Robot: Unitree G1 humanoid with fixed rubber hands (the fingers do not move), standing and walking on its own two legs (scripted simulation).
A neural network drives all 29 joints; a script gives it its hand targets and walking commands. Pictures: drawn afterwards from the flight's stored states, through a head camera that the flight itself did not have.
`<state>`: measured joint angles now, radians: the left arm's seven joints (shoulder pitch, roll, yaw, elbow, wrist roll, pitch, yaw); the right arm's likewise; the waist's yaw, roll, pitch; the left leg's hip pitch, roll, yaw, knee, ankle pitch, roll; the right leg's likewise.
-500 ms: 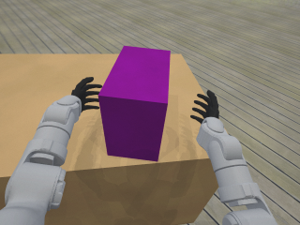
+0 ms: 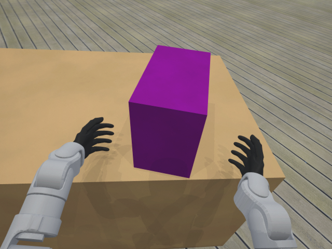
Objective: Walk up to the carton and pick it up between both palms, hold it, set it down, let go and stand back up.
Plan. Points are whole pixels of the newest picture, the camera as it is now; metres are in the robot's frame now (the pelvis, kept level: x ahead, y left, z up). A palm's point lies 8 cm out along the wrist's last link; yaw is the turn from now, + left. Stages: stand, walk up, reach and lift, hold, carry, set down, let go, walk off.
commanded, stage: set down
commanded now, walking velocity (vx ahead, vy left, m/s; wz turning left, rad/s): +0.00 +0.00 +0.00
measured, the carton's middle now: (172, 108) +0.49 -0.02 +0.08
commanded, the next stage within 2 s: none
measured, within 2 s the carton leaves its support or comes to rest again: neither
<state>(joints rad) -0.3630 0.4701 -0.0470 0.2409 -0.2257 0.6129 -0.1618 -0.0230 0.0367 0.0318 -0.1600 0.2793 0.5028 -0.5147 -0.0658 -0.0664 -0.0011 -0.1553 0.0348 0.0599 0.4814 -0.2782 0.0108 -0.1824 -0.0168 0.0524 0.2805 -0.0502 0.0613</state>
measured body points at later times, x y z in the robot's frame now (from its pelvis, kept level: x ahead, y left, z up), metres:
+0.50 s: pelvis +0.02 +0.00 +0.00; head +0.03 +0.05 +0.45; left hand +0.31 +0.21 +0.03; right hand +0.24 -0.17 +0.07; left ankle -0.01 +0.10 -0.74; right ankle +0.07 -0.16 -0.74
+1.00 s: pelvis +0.03 +0.00 +0.00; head +0.03 +0.05 +0.45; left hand +0.26 +0.23 +0.02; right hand +0.21 -0.16 +0.06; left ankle -0.01 +0.10 -0.74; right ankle +0.07 -0.16 -0.74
